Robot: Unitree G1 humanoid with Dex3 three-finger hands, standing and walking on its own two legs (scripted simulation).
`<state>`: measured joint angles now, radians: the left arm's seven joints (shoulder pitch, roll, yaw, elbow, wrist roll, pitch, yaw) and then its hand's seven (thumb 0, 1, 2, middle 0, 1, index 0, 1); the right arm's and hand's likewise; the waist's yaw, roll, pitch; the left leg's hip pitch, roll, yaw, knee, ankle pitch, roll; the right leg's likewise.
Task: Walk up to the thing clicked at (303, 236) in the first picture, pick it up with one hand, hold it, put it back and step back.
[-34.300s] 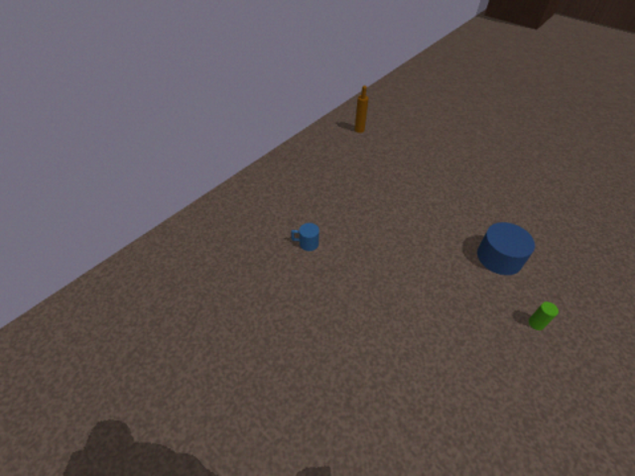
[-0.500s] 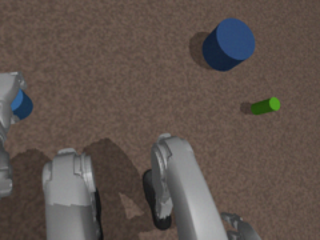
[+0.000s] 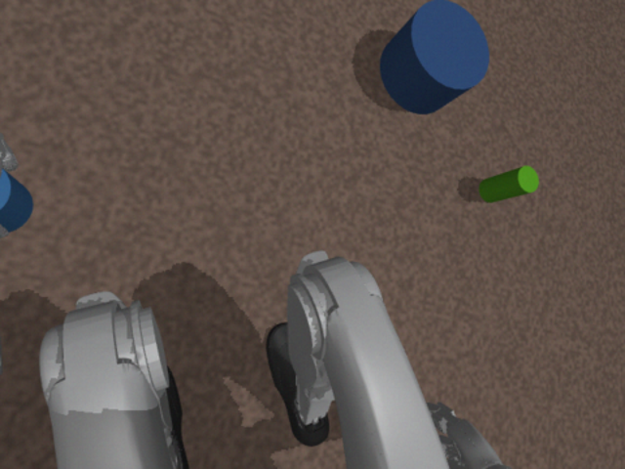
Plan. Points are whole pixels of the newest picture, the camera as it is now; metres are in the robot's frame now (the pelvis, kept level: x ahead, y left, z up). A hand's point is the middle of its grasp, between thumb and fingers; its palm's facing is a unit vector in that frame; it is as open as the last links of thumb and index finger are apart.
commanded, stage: rest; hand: left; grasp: from above
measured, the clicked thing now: out of the picture +0.44 +0.33 -0.25
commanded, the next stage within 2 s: open in 0.64 s
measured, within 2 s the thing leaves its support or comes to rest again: rests again in 0.24 s
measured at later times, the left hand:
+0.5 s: hand out of the picture +0.44 +0.31 -0.24, palm faces -0.47 -0.13 -0.87, open 10.3 cm
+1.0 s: hand out of the picture +0.44 +0.31 -0.24, palm faces -0.47 -0.12 -0.88, open 11.1 cm
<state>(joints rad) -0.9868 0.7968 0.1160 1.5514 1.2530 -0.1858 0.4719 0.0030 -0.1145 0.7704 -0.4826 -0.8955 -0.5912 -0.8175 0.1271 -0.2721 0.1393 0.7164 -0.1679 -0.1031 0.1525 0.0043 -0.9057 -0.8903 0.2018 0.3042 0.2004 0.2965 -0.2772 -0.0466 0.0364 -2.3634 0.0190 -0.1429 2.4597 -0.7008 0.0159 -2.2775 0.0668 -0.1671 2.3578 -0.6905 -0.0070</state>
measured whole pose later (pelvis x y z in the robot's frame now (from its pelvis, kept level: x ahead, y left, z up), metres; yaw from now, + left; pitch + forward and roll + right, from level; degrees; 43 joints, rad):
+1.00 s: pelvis -0.01 +0.00 -0.01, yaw -3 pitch +29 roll -13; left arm -1.04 0.94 0.08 1.73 1.27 -0.22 0.59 0.00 -0.17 0.82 -0.36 -1.00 -0.44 -0.94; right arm 0.12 -0.32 0.26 0.69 -0.21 -0.22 0.22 0.00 -0.90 -0.89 0.20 0.30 0.20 0.30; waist -0.34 -0.12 0.12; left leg -2.35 0.03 -0.21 2.52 -0.70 0.02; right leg -2.25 0.09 -0.22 2.37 -0.66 0.00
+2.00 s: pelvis +0.00 +0.00 +0.00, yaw -3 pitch +32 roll -13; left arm -0.92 0.85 0.12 1.44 1.23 -0.16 0.52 0.00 -0.51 0.96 -0.07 -1.01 -0.08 -1.00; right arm 0.15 -0.30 0.19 0.70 -0.18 -0.17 0.24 0.01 -0.90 -0.89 0.20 0.30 0.20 0.30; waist -0.28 -0.06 0.02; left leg -2.36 0.02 -0.20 2.49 -0.71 0.01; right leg -2.25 0.08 -0.21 2.35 -0.68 0.00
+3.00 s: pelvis -0.01 +0.00 +0.06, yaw +3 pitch +36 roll -8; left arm -0.90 0.65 0.02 1.27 1.09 -0.07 0.28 0.00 -0.27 0.92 -0.19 -0.79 -0.18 -0.79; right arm 0.20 -0.23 0.07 0.70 -0.07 -0.01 0.12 0.01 -0.89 -0.89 0.20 0.30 0.20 0.30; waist -0.21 0.04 -0.13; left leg -2.24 0.01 -0.09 2.26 -0.66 0.03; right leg -2.16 0.06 -0.11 2.19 -0.67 0.00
